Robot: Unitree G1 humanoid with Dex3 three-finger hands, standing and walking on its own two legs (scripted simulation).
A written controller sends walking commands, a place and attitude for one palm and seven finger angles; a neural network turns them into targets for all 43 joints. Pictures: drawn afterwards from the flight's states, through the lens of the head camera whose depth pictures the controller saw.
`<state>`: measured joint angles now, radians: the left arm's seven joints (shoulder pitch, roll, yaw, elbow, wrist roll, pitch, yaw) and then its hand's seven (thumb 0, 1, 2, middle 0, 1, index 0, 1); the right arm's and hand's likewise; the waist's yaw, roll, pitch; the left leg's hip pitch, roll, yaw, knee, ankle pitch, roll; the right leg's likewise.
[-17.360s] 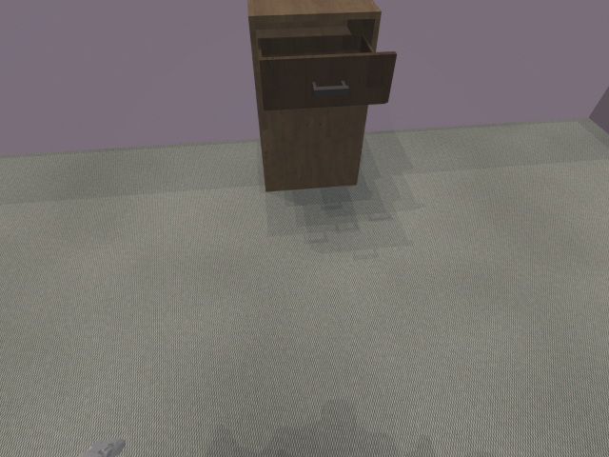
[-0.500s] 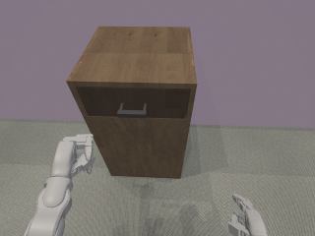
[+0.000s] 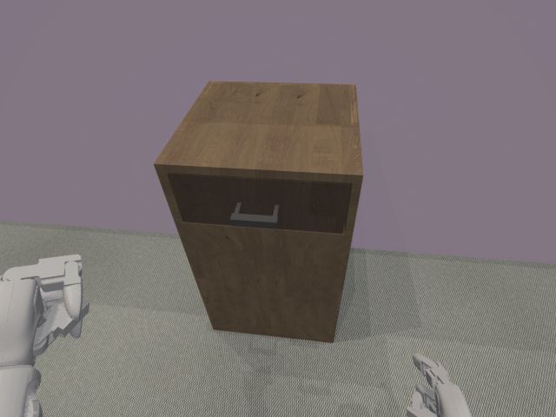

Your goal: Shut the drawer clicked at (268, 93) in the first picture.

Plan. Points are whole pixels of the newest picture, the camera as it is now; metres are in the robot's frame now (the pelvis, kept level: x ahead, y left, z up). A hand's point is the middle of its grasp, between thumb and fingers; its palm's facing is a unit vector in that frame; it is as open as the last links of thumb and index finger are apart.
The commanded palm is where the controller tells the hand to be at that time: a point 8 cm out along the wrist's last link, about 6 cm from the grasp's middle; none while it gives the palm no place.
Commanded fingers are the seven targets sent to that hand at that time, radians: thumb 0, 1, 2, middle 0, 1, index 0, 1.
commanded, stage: draw the hand back to the body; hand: left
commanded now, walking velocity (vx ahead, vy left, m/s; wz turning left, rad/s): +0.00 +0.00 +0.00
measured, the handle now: (255, 214) +0.56 +0.14 -0.08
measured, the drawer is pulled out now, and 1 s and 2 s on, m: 0.00 0.00 0.00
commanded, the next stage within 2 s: step back with the hand held close in 0.18 s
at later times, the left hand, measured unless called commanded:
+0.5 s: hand (77, 300) +0.18 +0.24 +0.17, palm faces +0.39 -0.80 -0.47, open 3.3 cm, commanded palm +0.11 +0.28 +0.17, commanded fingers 0.00 0.90 0.90 -1.40 -1.60 -1.40 -1.60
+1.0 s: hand (33, 367) +0.12 +0.25 +0.15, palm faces +0.39 -0.80 -0.46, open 3.3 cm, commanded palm +0.06 +0.29 +0.17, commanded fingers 0.00 0.90 0.90 -1.40 -1.60 -1.40 -1.60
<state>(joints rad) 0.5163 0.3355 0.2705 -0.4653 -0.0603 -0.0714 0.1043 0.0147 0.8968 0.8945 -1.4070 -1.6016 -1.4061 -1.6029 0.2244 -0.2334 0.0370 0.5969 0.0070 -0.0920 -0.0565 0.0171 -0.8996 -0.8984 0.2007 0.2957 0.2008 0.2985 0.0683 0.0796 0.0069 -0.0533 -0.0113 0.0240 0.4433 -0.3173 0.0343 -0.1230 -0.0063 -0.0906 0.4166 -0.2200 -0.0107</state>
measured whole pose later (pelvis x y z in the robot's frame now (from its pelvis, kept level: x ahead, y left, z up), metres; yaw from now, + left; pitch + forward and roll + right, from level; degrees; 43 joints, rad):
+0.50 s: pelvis -0.02 +0.00 +0.00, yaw +0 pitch -1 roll -1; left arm 0.54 0.34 0.37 -0.47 -0.05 -0.21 0.12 0.01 0.90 0.89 -1.41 -1.60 -1.41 -1.60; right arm 0.18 -0.24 0.00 0.60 0.00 -0.07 -0.06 0.02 -0.90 -0.90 0.20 0.30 0.20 0.30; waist 0.01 0.08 0.03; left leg -0.15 -0.01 0.03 0.45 -0.28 0.03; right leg -0.21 0.00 -0.09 0.40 -0.17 -0.02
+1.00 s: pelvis -0.08 +0.01 -0.01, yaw +0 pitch -1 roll -1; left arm 0.58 0.35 0.37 -0.54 -0.01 -0.22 0.13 0.01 0.89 0.89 -1.41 -1.60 -1.41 -1.60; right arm 0.18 -0.21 -0.01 0.55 0.00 -0.04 -0.06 0.02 -0.90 -0.90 0.20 0.30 0.20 0.30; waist 0.01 0.02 0.02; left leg -0.33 -0.03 0.04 0.61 -0.28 0.07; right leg -0.37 -0.03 -0.08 0.52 -0.14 0.00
